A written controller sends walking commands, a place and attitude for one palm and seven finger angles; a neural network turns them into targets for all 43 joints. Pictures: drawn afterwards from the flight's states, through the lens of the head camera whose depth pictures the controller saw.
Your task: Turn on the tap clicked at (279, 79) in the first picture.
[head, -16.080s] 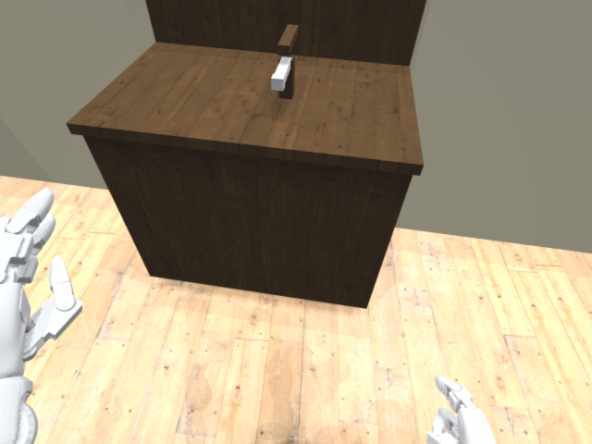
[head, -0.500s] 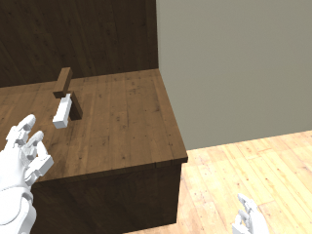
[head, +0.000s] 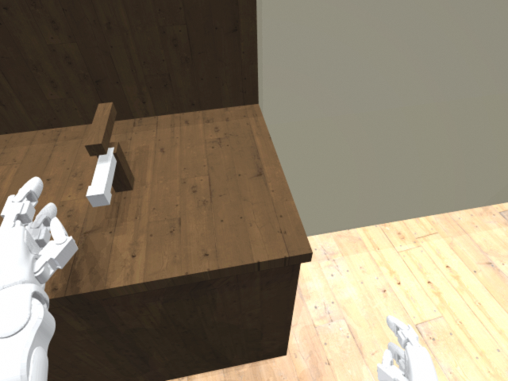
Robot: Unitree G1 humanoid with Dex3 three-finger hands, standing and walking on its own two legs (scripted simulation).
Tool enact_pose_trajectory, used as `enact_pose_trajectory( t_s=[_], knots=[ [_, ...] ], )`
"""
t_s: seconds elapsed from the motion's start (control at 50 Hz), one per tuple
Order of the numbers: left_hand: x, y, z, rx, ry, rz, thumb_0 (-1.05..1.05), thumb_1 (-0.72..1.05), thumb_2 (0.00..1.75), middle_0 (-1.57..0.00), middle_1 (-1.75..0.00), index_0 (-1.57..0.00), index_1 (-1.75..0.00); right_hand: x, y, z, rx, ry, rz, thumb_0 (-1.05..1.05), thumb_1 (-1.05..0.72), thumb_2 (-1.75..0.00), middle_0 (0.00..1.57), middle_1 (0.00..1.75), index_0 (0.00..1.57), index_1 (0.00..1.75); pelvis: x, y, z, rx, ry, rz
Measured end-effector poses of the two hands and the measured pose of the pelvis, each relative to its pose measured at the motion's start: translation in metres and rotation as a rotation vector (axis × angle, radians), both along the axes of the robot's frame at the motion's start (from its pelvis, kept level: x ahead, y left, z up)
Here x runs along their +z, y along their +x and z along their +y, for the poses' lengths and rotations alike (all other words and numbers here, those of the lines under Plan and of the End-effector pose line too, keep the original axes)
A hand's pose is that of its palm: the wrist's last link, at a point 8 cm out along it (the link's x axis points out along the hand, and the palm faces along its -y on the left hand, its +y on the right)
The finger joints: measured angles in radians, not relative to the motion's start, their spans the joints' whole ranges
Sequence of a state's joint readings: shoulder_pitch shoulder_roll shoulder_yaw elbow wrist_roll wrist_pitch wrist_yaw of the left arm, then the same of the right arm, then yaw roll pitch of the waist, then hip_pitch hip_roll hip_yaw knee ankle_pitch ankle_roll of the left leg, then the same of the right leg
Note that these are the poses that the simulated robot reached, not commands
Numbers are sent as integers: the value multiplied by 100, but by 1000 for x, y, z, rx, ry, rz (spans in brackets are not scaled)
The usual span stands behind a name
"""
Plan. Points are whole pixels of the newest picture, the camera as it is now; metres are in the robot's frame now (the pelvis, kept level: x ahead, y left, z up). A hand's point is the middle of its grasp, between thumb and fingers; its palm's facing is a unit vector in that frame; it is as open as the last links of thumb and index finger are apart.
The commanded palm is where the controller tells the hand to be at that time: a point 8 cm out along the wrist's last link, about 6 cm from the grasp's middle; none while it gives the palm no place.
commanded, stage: reach beside the lever's end, fingers flat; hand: left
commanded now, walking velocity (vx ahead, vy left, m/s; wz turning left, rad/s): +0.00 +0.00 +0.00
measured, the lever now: (99, 195) +0.36 +0.31 +0.10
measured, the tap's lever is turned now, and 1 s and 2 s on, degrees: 0 0 1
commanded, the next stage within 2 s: push the lever round in 1.22 s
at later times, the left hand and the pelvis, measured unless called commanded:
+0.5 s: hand (77, 223) +0.29 +0.31 +0.12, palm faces +0.51 -0.86 -0.11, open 7.7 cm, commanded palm +0.25 +0.35 +0.11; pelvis +0.00 +0.01 +0.00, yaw -1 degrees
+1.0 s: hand (77, 209) +0.33 +0.33 +0.11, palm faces +0.50 -0.86 -0.11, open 7.8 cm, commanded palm +0.28 +0.37 +0.10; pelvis +0.00 +0.01 -0.01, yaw -1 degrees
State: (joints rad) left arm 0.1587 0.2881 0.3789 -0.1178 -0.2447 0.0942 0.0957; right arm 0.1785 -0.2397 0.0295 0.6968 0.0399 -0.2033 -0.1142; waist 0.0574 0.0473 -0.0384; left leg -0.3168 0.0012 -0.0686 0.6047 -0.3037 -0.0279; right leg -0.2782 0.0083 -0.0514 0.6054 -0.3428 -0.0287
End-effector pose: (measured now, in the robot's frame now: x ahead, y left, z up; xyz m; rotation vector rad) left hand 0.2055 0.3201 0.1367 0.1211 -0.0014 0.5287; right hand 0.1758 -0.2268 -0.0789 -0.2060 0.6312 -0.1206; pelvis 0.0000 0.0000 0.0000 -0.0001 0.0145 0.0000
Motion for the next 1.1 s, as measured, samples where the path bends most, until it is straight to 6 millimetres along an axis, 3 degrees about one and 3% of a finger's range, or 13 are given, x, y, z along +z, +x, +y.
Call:
enact_pose_trajectory(
  t_s=[0.36,0.66,0.86,1.1],
  knots=[
    [-10,39,17,-8,-10,3,1,90,90,-17,-21,-17,-21,-7,-17,-3,-30,-26,70,1,-90,-89,20,30,20,30,0,-1,9,-5,-5,21],
    [-17,48,32,27,-5,1,1,90,90,-16,-17,-16,-17,-16,-32,-12,-55,-36,133,1,-90,-89,20,30,20,30,-3,-2,7,-5,-9,38],
    [-24,68,48,30,-20,28,1,90,90,-16,-16,-16,-16,-20,-47,-20,-80,-51,177,1,-90,-89,20,30,20,30,-5,-5,5,-5,-13,64],
    [-29,73,41,0,-10,20,1,90,90,-16,-15,-16,-15,-25,-69,-25,-126,-45,232,1,-91,-89,20,30,20,30,-5,-1,9,-22,-13,75]
  ],
)
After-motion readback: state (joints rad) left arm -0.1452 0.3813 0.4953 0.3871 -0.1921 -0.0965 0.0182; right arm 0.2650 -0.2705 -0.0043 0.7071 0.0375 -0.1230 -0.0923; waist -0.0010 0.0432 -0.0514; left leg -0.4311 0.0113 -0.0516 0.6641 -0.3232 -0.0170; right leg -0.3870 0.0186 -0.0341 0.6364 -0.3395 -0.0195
